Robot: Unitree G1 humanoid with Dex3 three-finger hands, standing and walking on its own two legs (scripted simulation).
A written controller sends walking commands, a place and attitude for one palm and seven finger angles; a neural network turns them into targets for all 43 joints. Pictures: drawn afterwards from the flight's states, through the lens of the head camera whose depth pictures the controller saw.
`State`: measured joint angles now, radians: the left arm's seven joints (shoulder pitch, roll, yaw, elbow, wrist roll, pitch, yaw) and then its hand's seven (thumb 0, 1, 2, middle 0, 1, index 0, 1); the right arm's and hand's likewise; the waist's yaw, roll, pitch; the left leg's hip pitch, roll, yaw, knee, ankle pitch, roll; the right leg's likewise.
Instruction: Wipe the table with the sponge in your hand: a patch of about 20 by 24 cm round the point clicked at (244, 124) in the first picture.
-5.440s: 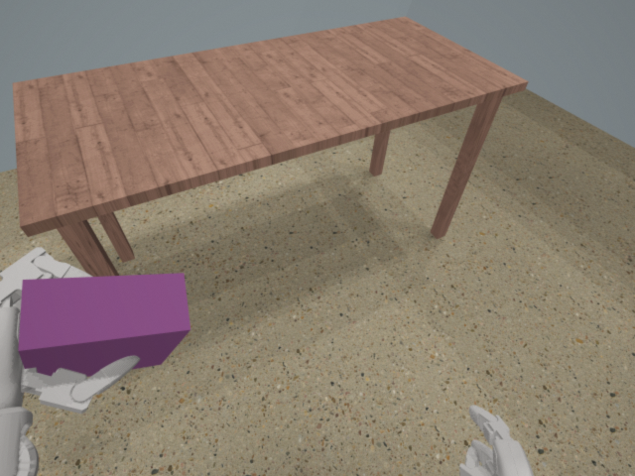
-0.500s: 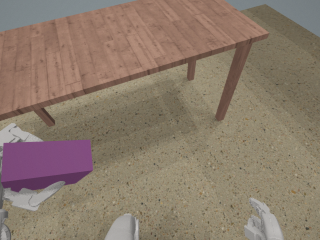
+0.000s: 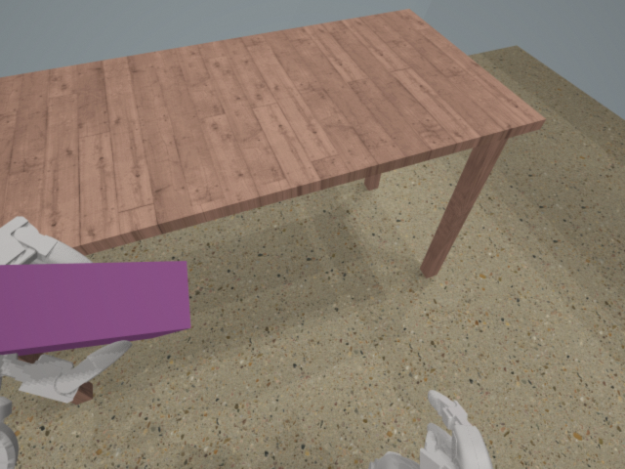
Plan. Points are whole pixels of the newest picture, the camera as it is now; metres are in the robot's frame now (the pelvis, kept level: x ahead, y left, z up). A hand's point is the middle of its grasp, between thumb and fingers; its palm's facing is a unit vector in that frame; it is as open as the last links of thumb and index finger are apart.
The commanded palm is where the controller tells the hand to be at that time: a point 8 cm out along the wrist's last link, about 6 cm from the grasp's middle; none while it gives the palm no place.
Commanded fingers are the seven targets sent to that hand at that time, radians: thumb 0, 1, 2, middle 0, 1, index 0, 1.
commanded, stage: take the last steps up to it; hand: left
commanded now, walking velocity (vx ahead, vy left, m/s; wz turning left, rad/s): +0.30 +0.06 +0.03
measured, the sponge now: (120, 308) +0.23 +0.19 +0.16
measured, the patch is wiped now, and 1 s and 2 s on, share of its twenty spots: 0.00 0.00 0.00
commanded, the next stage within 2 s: come to a stop and stand still in 0.74 s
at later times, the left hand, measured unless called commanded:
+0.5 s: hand (133, 209) +0.32 +0.21 +0.19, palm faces +0.38 -0.77 -0.51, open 9.9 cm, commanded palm +0.27 +0.26 +0.18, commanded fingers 0.00 0.10 1.30 -1.20 -1.60 -1.20 -1.60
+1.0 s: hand (139, 183) +0.36 +0.22 +0.18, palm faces +0.49 -0.73 -0.49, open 9.9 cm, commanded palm +0.31 +0.25 +0.18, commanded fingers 0.00 0.10 1.30 -1.20 -1.60 -1.20 -1.60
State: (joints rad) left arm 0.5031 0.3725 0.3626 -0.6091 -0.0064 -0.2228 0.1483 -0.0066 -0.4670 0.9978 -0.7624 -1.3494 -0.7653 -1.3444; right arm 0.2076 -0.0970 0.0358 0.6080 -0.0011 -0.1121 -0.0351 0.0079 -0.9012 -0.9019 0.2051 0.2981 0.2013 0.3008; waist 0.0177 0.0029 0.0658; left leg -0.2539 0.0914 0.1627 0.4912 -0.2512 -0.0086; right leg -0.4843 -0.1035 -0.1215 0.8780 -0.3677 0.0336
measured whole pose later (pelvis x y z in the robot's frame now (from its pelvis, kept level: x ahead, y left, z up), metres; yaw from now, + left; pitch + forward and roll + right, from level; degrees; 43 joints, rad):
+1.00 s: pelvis +0.16 -0.04 -0.01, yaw +2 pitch -1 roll +0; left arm 0.45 0.35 0.38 -0.46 -0.02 -0.19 0.16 -0.01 -0.47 1.00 -0.76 -1.35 -0.76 -1.35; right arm 0.19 -0.18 0.02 0.64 0.01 -0.07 -0.06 0.01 -0.90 -0.90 0.21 0.30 0.20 0.30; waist 0.03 0.08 0.05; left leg -0.35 0.08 0.10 0.66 -0.33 -0.01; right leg -0.27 -0.02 -0.16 0.58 -0.28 -0.05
